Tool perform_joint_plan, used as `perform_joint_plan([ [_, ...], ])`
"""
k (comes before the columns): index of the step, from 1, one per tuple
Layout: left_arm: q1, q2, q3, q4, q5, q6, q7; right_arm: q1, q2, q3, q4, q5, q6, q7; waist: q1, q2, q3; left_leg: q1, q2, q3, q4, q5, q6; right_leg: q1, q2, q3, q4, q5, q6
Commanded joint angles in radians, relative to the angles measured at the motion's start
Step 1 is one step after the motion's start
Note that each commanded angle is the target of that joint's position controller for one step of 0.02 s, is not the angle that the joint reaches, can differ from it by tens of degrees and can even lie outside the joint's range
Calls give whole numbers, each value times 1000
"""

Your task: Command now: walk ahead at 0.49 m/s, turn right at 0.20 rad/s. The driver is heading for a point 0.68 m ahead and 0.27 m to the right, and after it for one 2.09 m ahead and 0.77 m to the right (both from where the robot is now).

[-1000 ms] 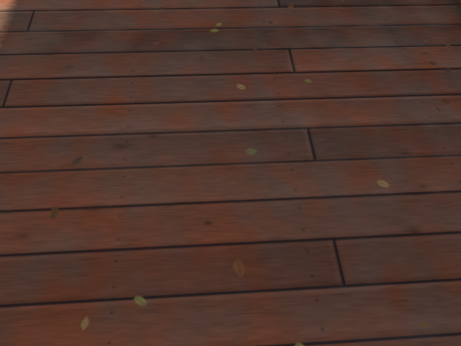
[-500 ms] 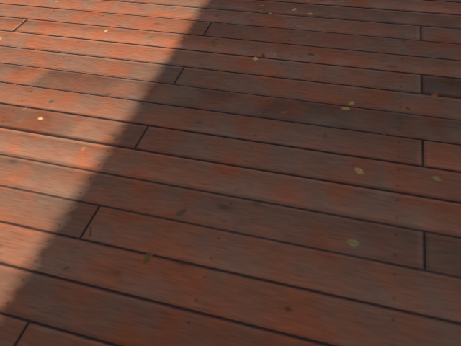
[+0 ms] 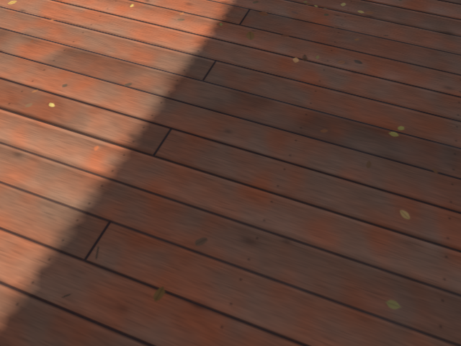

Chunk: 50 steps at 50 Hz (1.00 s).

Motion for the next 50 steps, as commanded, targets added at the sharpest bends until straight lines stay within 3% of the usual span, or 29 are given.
perform_joint_plan([
  [1, 55, 43, 18, -47, 1, 21, 4, -4, -96, -35, -23, -3, -44, -3, 10, 105, -46, 99, 288, -197, -276, 228, 179, -123, -52, 59, -15, 87, 18],
  [4, -25, 39, 20, -80, 8, 26, 6, 9, -112, -43, 14, -13, -52, -15, -1, 89, 5, 99, 274, -95, -302, 272, 160, -201, -40, 87, -141, 232, 32],
  [8, -162, 17, 6, -123, 15, 12, -22, 24, -144, -48, 41, -6, -50, -28, -50, 66, 39, 121, 252, 22, -321, 269, 120, -160, -12, 12, -412, 449, 11],
  [13, -288, 26, 3, -206, 15, 12, -54, 93, -186, -65, 89, 19, -15, -39, -89, 56, 64, 340, 321, 61, -242, 374, 95, -239, 9, -41, -546, 344, -42],
  [16, -222, 72, 28, -228, 14, 22, -62, 74, -229, -75, 86, 23, 13, -53, -30, 110, -29, 401, 318, 101, -36, 825, 57, -83, 101, -133, -548, 178, -98],
  [17, -106, 110, 51, -207, 12, 25, -59, 63, -235, -75, 83, 24, 23, -57, 38, 114, -96, 372, 297, 119, 132, 920, 38, 72, 147, -155, -567, 160, -126],
  [18, 58, 170, 84, -170, 10, 30, -44, 58, -219, -64, 77, 25, 24, -63, 125, 85, -182, 234, 254, 139, 373, 825, -1, 339, 168, -119, -622, 216, -168],
  [19, 144, 291, 116, -159, 10, 36, -24, 146, -111, -30, 33, -7, 7, -57, 85, -148, -295, -170, 135, 129, 762, 178, -67, 728, -80, 309, -629, 205, -309],
  [20, 126, 285, 103, -191, 8, 23, -30, 141, -79, -5, 13, -5, -32, -40, 59, -186, -453, -415, -32, -101, 989, -422, -89, 908, -234, 811, -824, 52, -454],
  [21, 120, 208, 81, -193, 18, 15, -34, 19, -164, -27, -9, 36, -60, -23, 112, -84, -383, -525, 32, -204, 1015, -361, -62, 875, -215, 724, -882, 14, -387],
  [22, 74, 173, 72, -192, 17, 8, -32, -32, -162, -21, -28, 48, -74, -20, 87, -35, -249, -546, 74, -187, 944, -277, -42, 737, -179, 585, -886, 53, -344],
  [23, 4, 144, 62, -203, 15, 8, -30, -40, -153, -20, -23, 27, -77, -28, 36, 40, -157, -504, 117, -176, 845, -213, -43, 575, -136, 473, -889, 152, -310],
  [24, -48, 111, 51, -219, 22, 7, -26, -32, -165, -30, -16, 7, -69, -34, -2, 31, -117, -427, 146, -175, 770, -171, -51, 454, -103, 395, -907, 253, -294],
  [25, -74, 103, 47, -236, 31, 8, -22, -13, -165, -33, -14, 1, -56, -33, -28, 6, -104, -370, 155, -176, 742, -146, -61, 378, -79, 364, -930, 302, -292],
  [28, -69, 127, 55, -232, 27, 2, -7, -8, -130, -25, -13, -12, -28, -38, -44, -1, -83, -332, 147, -144, 621, -79, -109, 264, -43, 273, -958, 433, -298],
  [33, -5, 149, 62, -207, 14, 16, 17, -196, -86, -2, -54, -5, -30, -31, 27, -46, -48, -269, 81, -129, 240, 224, -140, 211, 30, 202, -937, 305, -226],
  [36, 42, 155, 65, -188, 8, 25, 19, -263, -107, -7, -72, 11, -43, -17, 54, -61, -43, -233, 51, -145, 133, 253, -132, 254, 2, 271, -897, 232, -213],
  [38, 52, 144, 64, -183, 7, 31, 22, -262, -135, -18, -75, 14, -53, -8, 45, -72, -47, -215, 45, -167, 81, 203, -111, 315, -21, 337, -840, 203, -200],
  [40, 34, 143, 67, -187, 10, 36, 24, -209, -157, -32, -64, 17, -63, -6, 8, -104, -52, -148, 43, -164, 57, 120, -79, 341, -34, 387, -780, 221, -181],
  [41, 19, 124, 61, -193, 12, 39, 23, -132, -168, -43, -42, 15, -68, -10, -35, -106, -77, -43, 40, -145, 16, 122, -54, 329, -6, 380, -720, 246, -160],
  [42, 16, 75, 44, -205, 17, 36, 20, -23, -202, -58, -27, 0, -73, -17, -88, -72, -169, 155, 117, -202, 24, 104, -7, 273, 46, 330, -551, 246, -125],
  [43, 90, 12, 24, -226, 16, 31, 19, 106, -277, -76, -17, -21, -72, -25, -98, 117, -317, 503, 332, -493, 13, -8, 103, 15, 165, 203, -227, 29, -57],
  [44, 154, 32, 18, -247, -3, 24, 21, 167, -283, -82, 18, -5, -57, -15, -78, 380, -371, 625, 471, -879, -99, -289, 197, -237, 187, 137, 15, -275, -25],
  [45, 109, 126, 40, -228, -10, 27, 22, 121, -196, -59, 0, 9, -52, -15, -97, 240, -243, 530, 446, -824, -138, -435, 167, -318, 122, 159, 114, -201, -13],
  [46, 18, 150, 47, -241, -1, 33, 21, 78, -159, -47, -7, 7, -42, -20, -105, 160, -140, 413, 407, -663, -141, -353, 130, -324, 90, 119, 133, -121, -8],
  [47, -24, 138, 48, -252, 11, 35, 19, 37, -140, -38, -5, -1, -37, -22, -88, 110, -75, 298, 364, -544, -160, -219, 116, -296, 60, 105, 99, -56, -4],
  [48, -40, 125, 52, -258, 15, 38, 15, 12, -118, -31, 2, -6, -36, -24, -68, 119, -44, 229, 330, -456, -180, -118, 108, -265, 31, 106, 56, -14, -4],
  [50, -25, 86, 48, -259, 4, 48, 5, -2, -107, -28, 17, -4, -42, -27, -46, 155, -31, 161, 290, -329, -222, -14, 103, -210, 5, 81, 14, 22, -1],
])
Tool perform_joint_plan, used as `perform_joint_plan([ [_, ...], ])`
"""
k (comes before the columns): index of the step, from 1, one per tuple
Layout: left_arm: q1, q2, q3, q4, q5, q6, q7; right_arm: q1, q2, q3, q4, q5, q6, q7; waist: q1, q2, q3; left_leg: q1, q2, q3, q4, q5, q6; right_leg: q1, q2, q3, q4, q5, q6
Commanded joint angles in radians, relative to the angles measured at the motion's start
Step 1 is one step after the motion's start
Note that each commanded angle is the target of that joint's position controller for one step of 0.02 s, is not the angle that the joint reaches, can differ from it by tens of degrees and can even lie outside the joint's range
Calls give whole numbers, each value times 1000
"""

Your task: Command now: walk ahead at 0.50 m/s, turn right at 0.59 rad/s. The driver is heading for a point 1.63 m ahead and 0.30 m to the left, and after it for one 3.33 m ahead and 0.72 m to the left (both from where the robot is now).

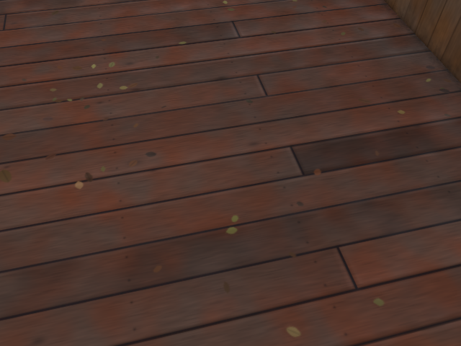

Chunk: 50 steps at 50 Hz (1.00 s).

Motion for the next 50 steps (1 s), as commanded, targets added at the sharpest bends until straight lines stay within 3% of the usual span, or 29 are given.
perform_joint_plan([
  [1, -33, 62, 23, -99, -3, -5, -7, 20, -108, -28, -26, 3, -14, -6, -18, 169, -2, 167, 273, -251, -273, 47, 151, -219, -101, 31, -16, 71, 12],
  [4, -84, 41, 15, -121, 4, -2, -9, 35, -146, -40, 4, 2, -17, -8, -22, 128, 7, 194, 288, -155, -297, 183, 172, -268, -112, 27, -122, 157, 30],
  [9, -215, 13, 0, -147, 4, -19, -38, 53, -182, -44, 39, 9, 1, -15, -69, 109, 35, 236, 260, 16, -295, 275, 136, -214, -96, -48, -406, 380, 17],
  [13, -309, 5, -5, -189, 1, -22, -61, 120, -213, -51, 79, 31, 20, -13, -92, 102, 67, 317, 299, 58, -269, 358, 124, -172, -69, -97, -539, 323, -24],
  [15, -289, 23, 4, -198, 9, -25, -60, 138, -235, -54, 101, 44, 30, -9, -50, 120, 46, 352, 318, 61, -196, 622, 125, -75, -15, -125, -585, 211, -67],
  [16, -223, 55, 21, -185, 15, -24, -57, 132, -253, -56, 108, 49, 36, -10, 4, 136, 2, 362, 314, 70, -99, 781, 117, 29, 18, -143, -614, 173, -91],
  [17, -75, 98, 46, -142, 16, -23, -50, 117, -249, -49, 115, 52, 42, -12, 97, 124, -77, 311, 286, 101, 69, 851, 97, 246, 49, -161, -685, 244, -122],
  [18, 87, 157, 71, -98, 21, -17, -33, 119, -208, -28, 110, 41, 37, -14, 172, 95, -175, 109, 244, 105, 305, 666, 63, 551, -20, -74, -658, 310, -156],
  [19, 150, 276, 85, -85, 35, -21, -19, 232, -68, 21, 72, 13, 20, 4, 102, -168, -348, -308, 74, 71, 734, -156, -5, 944, -356, 428, -679, 237, -327],
  [20, 178, 197, 65, -99, 36, -29, -20, 182, -143, 6, 98, 42, -3, 10, 158, -109, -482, -377, 16, -150, 890, -407, -3, 931, -432, 657, -823, 197, -367],
  [21, 118, 154, 46, -85, 38, -38, -25, 68, -209, -19, 54, 77, -8, 13, 156, -68, -299, -459, 63, -162, 914, -348, 4, 802, -387, 465, -844, 249, -304],
  [22, 56, 125, 37, -73, 30, -45, -25, 29, -186, -13, 39, 72, -8, 9, 111, -44, -185, -457, 114, -139, 841, -260, 6, 659, -339, 320, -859, 310, -262],
  [23, 0, 85, 26, -65, 28, -51, -27, 19, -174, -14, 46, 48, -1, 4, 73, -24, -116, -428, 144, -128, 779, -201, -3, 541, -296, 223, -889, 353, -235],
  [25, -64, 47, 19, -63, 37, -70, -28, 92, -148, -18, 77, 44, 32, 2, 10, -47, -77, -308, 173, -137, 734, -105, -19, 394, -257, 114, -976, 350, -214],
  [27, -82, 50, 24, -40, 37, -93, -26, 108, -105, -13, 85, 43, 57, -3, -15, -23, -41, -302, 174, -140, 702, -61, -36, 333, -259, 41, -1036, 387, -217],
  [29, -80, 60, 30, -16, 45, -101, -17, 64, -94, -13, 70, 40, 66, -7, -14, -10, 0, -360, 172, -157, 637, 18, -48, 328, -252, -34, -1065, 415, -205],
  [34, -57, 88, 38, 23, 42, -96, 1, -69, -63, -1, 31, 30, 54, 18, 30, 3, 48, -368, 148, -101, 338, 271, -40, 372, -220, -196, -1088, 426, -159],
  [39, 15, 124, 55, 76, 17, -66, 8, -197, -61, 6, -40, 29, 54, 47, 73, 14, 91, -425, 128, -37, 193, 201, 11, 544, -279, -247, -1030, 504, -142],
  [40, 15, 132, 58, 82, 13, -58, 10, -203, -68, 3, -52, 29, 54, 53, 66, 6, 86, -419, 116, -19, 180, 155, 27, 576, -288, -257, -996, 580, -133],
  [42, -5, 162, 65, 80, 7, -41, 17, -158, -97, -13, -62, 31, 59, 58, 24, -29, 27, -313, 53, 43, 180, 50, 67, 612, -288, -282, -868, 915, -108],
  [43, -17, 174, 67, 77, 5, -31, 21, -76, -126, -30, -49, 34, 63, 57, -26, -43, -27, -204, 10, 71, 184, 5, 91, 606, -278, -295, -741, 1060, -93],
  [44, -36, 173, 63, 73, -1, -24, 24, 69, -173, -58, -16, 37, 64, 48, -111, -28, -103, 5, -36, 79, 126, 42, 127, 538, -242, -320, -541, 1073, -62],
  [45, -23, 147, 50, 60, 13, -31, 29, 226, -254, -94, 19, 38, 75, 28, -177, 54, -193, 304, 25, -72, 94, 71, 178, 317, -199, -320, -250, 810, -12],
  [46, 72, -10, 4, 10, 49, -57, 15, 203, -358, -109, 12, 43, 71, 18, -48, 325, -255, 612, 283, -646, 6, -79, 367, -142, 18, -237, 111, -160, 62],
  [47, -11, 54, 4, -1, 15, -99, 1, 227, -293, -87, -22, 32, 54, 25, -114, 206, -398, 697, 355, -907, -146, -195, 415, -259, 51, 11, 225, -246, 44],
  [48, -109, 103, 17, -30, -22, -120, -8, 198, -233, -72, -16, 25, 41, 27, -131, 156, -264, 624, 334, -764, -172, -142, 359, -344, -3, 29, 208, -156, 18],
  [49, -130, 96, 12, -33, -12, -133, -4, 140, -202, -63, -22, 33, 34, 26, -91, 87, -169, 480, 288, -635, -166, -51, 321, -323, -49, 21, 120, -67, 2],
  [50, -134, 100, 17, -23, 17, -135, 4, 70, -168, -54, -35, 33, 33, 23, -47, 55, -108, 339, 249, -538, -168, 64, 294, -261, -81, 17, 29, -16, 6],
])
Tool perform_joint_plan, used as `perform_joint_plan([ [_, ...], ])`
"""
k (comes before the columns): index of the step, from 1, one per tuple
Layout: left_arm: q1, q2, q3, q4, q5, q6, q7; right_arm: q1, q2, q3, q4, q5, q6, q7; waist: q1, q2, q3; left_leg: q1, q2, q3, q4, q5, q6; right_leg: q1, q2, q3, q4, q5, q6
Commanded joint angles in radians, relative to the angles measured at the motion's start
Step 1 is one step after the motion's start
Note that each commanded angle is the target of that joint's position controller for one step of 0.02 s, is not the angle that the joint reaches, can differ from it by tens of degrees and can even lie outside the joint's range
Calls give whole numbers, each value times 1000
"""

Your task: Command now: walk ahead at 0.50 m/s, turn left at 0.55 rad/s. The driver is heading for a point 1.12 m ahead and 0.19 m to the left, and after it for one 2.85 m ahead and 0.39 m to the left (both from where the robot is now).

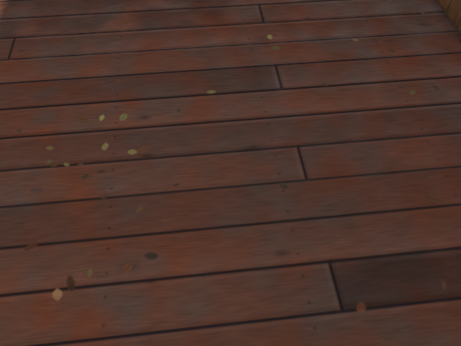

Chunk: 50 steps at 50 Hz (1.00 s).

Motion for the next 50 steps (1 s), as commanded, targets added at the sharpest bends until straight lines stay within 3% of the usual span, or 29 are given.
perform_joint_plan([
  [1, -55, 139, 32, -113, 25, -46, 4, 57, -103, -26, -65, -12, -20, -14, -12, 21, -142, 385, 270, -452, -322, 159, 210, -362, -75, 94, -30, 113, -14],
  [2, -42, 137, 34, -114, 29, -34, 3, 44, -101, -25, -76, -17, -20, -17, 6, 34, -135, 331, 257, -429, -340, 213, 212, -321, -78, 91, -65, 129, -3],
  [5, -65, 92, 22, -127, 38, -6, 4, 63, -135, -34, -71, -10, -23, -35, 14, 27, -101, 218, 222, -332, -365, 326, 208, -296, -66, 53, -216, 200, 42],
  [9, -217, 50, 1, -163, 33, -7, -5, 111, -154, -40, -57, 0, -9, -55, -46, 72, -72, 151, 144, -258, -349, 216, 137, -222, -5, 34, -538, 478, 66],
  [13, -300, 82, 8, -187, 13, -22, -23, 176, -152, -41, -36, 6, 4, -60, -79, 91, -70, 214, 178, -350, -287, 102, 115, -174, 32, 59, -683, 521, 54],
  [16, -255, 119, 26, -180, 10, -37, -31, 168, -148, -43, -40, 2, 12, -64, -41, 126, -76, 286, 211, -440, -196, 103, 91, -120, 32, 75, -726, 411, 11],
  [17, -186, 130, 35, -161, 11, -42, -28, 151, -135, -39, -47, 1, 14, -63, 0, 132, -96, 278, 192, -439, -143, 136, 73, -29, 36, 58, -763, 408, -13],
  [18, -83, 160, 50, -141, 23, -47, -22, 145, -96, -25, -58, -4, 11, -60, 52, 113, -172, 238, 141, -400, -6, 169, 41, 147, -8, 82, -768, 402, -51],
  [19, 67, 215, 63, -129, 36, -46, -12, 164, -37, -3, -77, -23, 9, -57, 102, -17, -318, 112, 69, -305, 280, -14, 1, 407, -186, 262, -756, 331, -111],
  [20, 124, 275, 77, -92, 43, -33, -22, 298, -5, 9, -108, 14, 0, -56, 29, -376, -400, -236, -38, -204, 571, -420, -53, 653, -380, 746, -876, 66, -264],
  [21, 87, 173, 55, -113, 22, -29, -26, 278, -116, -10, -75, 22, 2, -60, 54, -233, -307, -345, 48, -227, 691, -369, -67, 597, -377, 770, -916, -137, -242],
  [22, 49, 122, 41, -120, 19, -21, -20, 170, -160, -24, -89, 13, 8, -59, 80, -138, -190, -367, 77, -197, 714, -272, -75, 483, -335, 602, -923, -83, -202],
  [23, 7, 109, 33, -121, 28, -15, -18, 123, -147, -24, -98, 2, 12, -60, 64, -67, -131, -334, 110, -170, 698, -202, -82, 372, -294, 476, -935, 62, -183],
  [24, -17, 90, 27, -111, 31, -12, -16, 92, -133, -26, -111, -6, 11, -56, 50, -62, -83, -319, 137, -169, 655, -157, -86, 295, -258, 386, -954, 174, -181],
  [26, -28, 75, 22, -96, 33, -17, -13, 105, -96, -24, -117, 7, 19, -45, 25, -112, -71, -258, 172, -148, 605, -119, -88, 222, -217, 258, -998, 275, -174],
  [28, -20, 91, 28, -76, 25, -24, -12, 85, -64, -16, -133, 7, 29, -41, 21, -103, -57, -277, 185, -131, 558, -99, -98, 205, -221, 183, -1031, 348, -192],
  [32, -11, 135, 42, -44, 27, -19, -8, 18, -45, -6, -158, 1, 29, -32, 31, -67, -47, -318, 196, -113, 387, 48, -116, 244, -228, 50, -1054, 488, -202],
  [36, 16, 163, 46, -16, 19, -4, -2, -101, -23, 7, -185, 0, 15, -7, 75, -55, -16, -256, 175, -42, 169, 207, -98, 266, -208, -82, -1051, 539, -168],
  [39, 74, 184, 50, 21, 2, 10, -7, -170, -15, 12, -216, 2, 11, 6, 89, -51, 11, -221, 149, -15, 66, 158, -65, 320, -238, -102, -1038, 586, -164],
  [40, 82, 192, 52, 31, -5, 15, -9, -175, -23, 10, -223, 1, 11, 9, 80, -55, 13, -204, 135, -5, 42, 115, -48, 348, -251, -108, -1019, 649, -161],
  [42, 76, 225, 58, 41, -15, 25, -7, -127, -60, -9, -221, -9, 11, 9, 26, -88, -32, -86, 78, 37, 4, 22, -6, 389, -260, -135, -905, 963, -146],
  [43, 64, 232, 57, 46, -17, 31, -4, -19, -95, -29, -194, -13, 14, 6, -48, -89, -97, 71, 41, 59, -43, 40, 22, 375, -241, -166, -763, 1091, -126],
  [44, 68, 209, 45, 49, -13, 33, 1, 139, -145, -57, -145, -10, 18, -6, -127, -71, -181, 326, 18, 53, -81, 109, 51, 264, -204, -198, -567, 1067, -95],
  [45, 83, 138, 16, 21, 28, 26, 2, 296, -235, -81, -114, -10, 28, -27, -166, 86, -307, 649, 219, -220, -36, 192, 109, -7, -147, -208, -229, 606, -53],
  [46, 201, 43, -20, 8, 25, 6, -16, 253, -283, -72, -124, -11, 18, -25, -54, 269, -461, 859, 452, -734, -175, -8, 281, -325, 23, -58, 70, -155, -15],
  [47, 86, 155, 8, 21, -19, -9, -25, 252, -179, -47, -132, -14, 7, -17, -130, 110, -431, 800, 452, -713, -248, -78, 244, -405, -11, 75, 148, -131, -28],
  [48, -7, 171, 14, -17, -43, -15, -27, 204, -152, -35, -119, -20, -4, -15, -121, 100, -265, 657, 417, -535, -269, 4, 201, -457, -44, 61, 130, -44, -40],
  [49, -25, 150, 10, -14, -30, -15, -20, 143, -126, -26, -109, -18, -11, -15, -77, 43, -188, 517, 374, -417, -285, 96, 168, -424, -89, 59, 60, 47, -39],
  [50, -18, 147, 15, -4, -11, -8, -17, 95, -92, -18, -107, -23, -18, -14, -43, 57, -136, 413, 337, -324, -316, 158, 150, -381, -112, 62, 4, 106, -31],
])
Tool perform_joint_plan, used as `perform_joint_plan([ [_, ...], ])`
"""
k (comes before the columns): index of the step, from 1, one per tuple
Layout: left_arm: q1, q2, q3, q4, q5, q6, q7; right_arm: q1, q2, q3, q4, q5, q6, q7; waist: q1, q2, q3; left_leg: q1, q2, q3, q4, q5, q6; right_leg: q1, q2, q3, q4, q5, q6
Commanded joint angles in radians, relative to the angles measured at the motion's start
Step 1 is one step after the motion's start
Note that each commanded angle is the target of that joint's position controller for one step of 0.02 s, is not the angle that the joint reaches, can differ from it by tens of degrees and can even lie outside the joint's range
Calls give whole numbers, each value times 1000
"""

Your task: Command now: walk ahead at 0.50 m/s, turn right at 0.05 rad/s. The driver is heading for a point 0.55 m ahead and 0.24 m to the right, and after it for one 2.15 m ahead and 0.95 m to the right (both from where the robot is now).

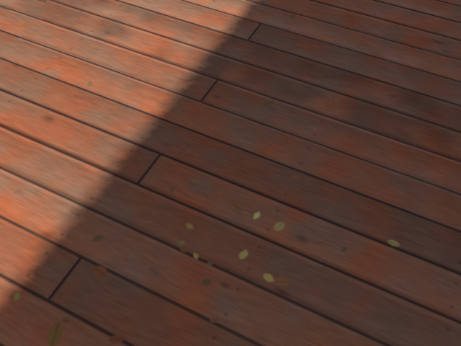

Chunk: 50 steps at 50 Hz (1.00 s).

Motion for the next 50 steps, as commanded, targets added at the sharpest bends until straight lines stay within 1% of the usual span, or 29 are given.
perform_joint_plan([
  [1, -22, 115, 28, -74, 4, -10, 1, 89, -101, -35, -14, -14, -31, -5, -42, 92, -115, 308, 276, -293, -315, 171, 168, -292, -86, 87, 23, 143, -2],
  [4, 6, 71, 25, -55, 4, 26, 8, 70, -101, -39, 17, -19, -61, -9, -11, 76, -74, 229, 267, -175, -395, 241, 167, -280, -80, 100, -28, 225, 26],
  [7, -62, 56, 25, -76, 10, 30, 10, 93, -107, -43, 51, -28, -68, -23, -28, 62, -29, 254, 252, -71, -419, 292, 144, -366, -61, 128, -160, 372, 42],
  [10, -134, 36, 17, -96, 15, 19, -7, 90, -121, -43, 67, -24, -67, -33, -53, 59, -8, 272, 228, 25, -437, 289, 108, -342, -40, 83, -355, 539, 33],
  [12, -202, 17, 6, -121, 18, 16, -19, 120, -136, -47, 89, -19, -63, -39, -84, 46, 18, 307, 243, 58, -446, 296, 98, -340, -31, 43, -446, 580, 22],
  [16, -290, 15, 0, -182, 18, 15, -47, 177, -158, -57, 131, -2, -31, -47, -110, 41, 42, 483, 297, 93, -373, 427, 87, -410, -11, -6, -540, 478, -20],
  [19, -245, 52, 18, -205, 17, 21, -61, 152, -196, -67, 127, 5, -4, -62, -56, 94, -29, 546, 306, 132, -202, 864, 54, -289, 67, -90, -546, 319, -75],
  [20, -167, 81, 34, -195, 16, 25, -60, 142, -207, -69, 123, 5, 6, -69, -9, 111, -80, 539, 299, 142, -80, 997, 40, -184, 106, -113, -539, 272, -99],
  [21, -26, 128, 61, -166, 14, 27, -51, 122, -211, -67, 119, 9, 12, -74, 73, 99, -153, 466, 270, 161, 113, 995, 13, 20, 142, -112, -592, 305, -136],
  [22, 131, 204, 93, -136, 14, 36, -31, 127, -191, -56, 105, 0, 4, -78, 145, 15, -245, 249, 223, 162, 400, 723, -29, 322, 67, 50, -637, 336, -191],
  [23, 125, 296, 109, -140, 4, 33, -23, 246, -33, -7, 61, -34, -26, -54, 20, -253, -330, -232, 2, 83, 771, -303, -101, 685, -199, 612, -693, 202, -392],
  [24, 151, 221, 86, -162, 12, 22, -23, 151, -99, -11, 54, -1, -69, -35, 93, -141, -448, -356, -24, -147, 884, -402, -81, 767, -250, 839, -833, 113, -425],
  [25, 115, 172, 73, -162, 21, 14, -20, 49, -146, -23, 20, 37, -93, -24, 109, -94, -311, -431, 33, -167, 857, -313, -55, 681, -225, 691, -863, 163, -369],
  [26, 51, 148, 67, -173, 17, 9, -19, 24, -138, -18, 10, 30, -106, -27, 64, -7, -214, -409, 77, -157, 763, -229, -43, 530, -184, 574, -866, 247, -334],
  [27, -15, 117, 57, -186, 16, 9, -18, 15, -142, -24, 17, 2, -106, -34, 21, 29, -144, -353, 106, -147, 672, -191, -51, 387, -147, 486, -878, 361, -313],
  [28, -50, 95, 48, -204, 29, 8, -12, 34, -150, -31, 20, -9, -96, -35, -15, 6, -125, -278, 125, -152, 631, -164, -61, 291, -122, 434, -899, 452, -310],
  [31, -68, 112, 52, -217, 26, 7, 1, 60, -119, -26, 18, -20, -62, -37, -51, -10, -90, -215, 132, -118, 492, -128, -110, 139, -85, 343, -939, 569, -309],
  [33, -49, 144, 61, -211, 22, 10, 14, -7, -89, -13, -5, -24, -53, -39, -34, -20, -64, -196, 113, -93, 343, -15, -139, 68, -44, 278, -946, 577, -284],
  [36, -8, 153, 65, -199, 14, 24, 26, -119, -64, 0, -26, -18, -57, -32, 19, -58, -62, -105, 59, -80, 101, 216, -150, 23, 15, 232, -920, 470, -223],
  [38, 33, 155, 66, -186, 12, 32, 27, -169, -78, -3, -40, -4, -63, -25, 43, -71, -68, -71, 34, -89, 25, 268, -149, 47, 0, 275, -898, 401, -207],
  [41, 54, 142, 65, -179, 8, 40, 31, -175, -120, -20, -47, 4, -76, -15, 32, -91, -73, -55, 31, -130, -51, 202, -120, 143, -41, 376, -813, 327, -186],
  [43, 29, 135, 65, -187, 13, 43, 31, -104, -142, -35, -31, 6, -86, -14, -17, -118, -81, 30, 32, -122, -86, 140, -81, 160, -47, 418, -741, 338, -162],
  [44, 22, 107, 55, -194, 17, 43, 30, -18, -163, -49, -10, -1, -91, -20, -62, -113, -124, 162, 44, -116, -112, 134, -51, 137, -7, 396, -652, 374, -134],
  [45, 23, 47, 33, -210, 28, 38, 25, 117, -211, -64, 2, -20, -95, -28, -122, -31, -245, 390, 188, -248, -100, 70, 12, 45, 51, 324, -406, 296, -97],
  [46, 161, -22, 11, -240, 9, 28, 24, 217, -301, -85, 30, -35, -83, -29, -74, 273, -374, 719, 423, -694, -177, -119, 179, -289, 197, 180, -67, -105, -25],
  [47, 174, 70, 22, -226, -7, 25, 26, 224, -236, -75, 38, -8, -76, -22, -87, 289, -351, 722, 471, -887, -245, -389, 205, -452, 121, 182, 98, -142, -10],
  [48, 74, 140, 41, -227, -4, 31, 27, 176, -162, -55, 22, -4, -71, -26, -117, 175, -219, 611, 420, -735, -265, -407, 157, -489, 80, 180, 149, -46, -2],
  [49, 6, 144, 45, -241, 10, 37, 28, 129, -137, -45, 19, -11, -64, -28, -110, 108, -143, 494, 374, -582, -267, -275, 121, -467, 48, 144, 140, 29, 3],
  [50, -32, 132, 47, -254, 20, 37, 26, 97, -115, -36, 25, -16, -59, -29, -95, 93, -86, 399, 332, -476, -285, -149, 110, -445, 22, 141, 97, 79, 6],
])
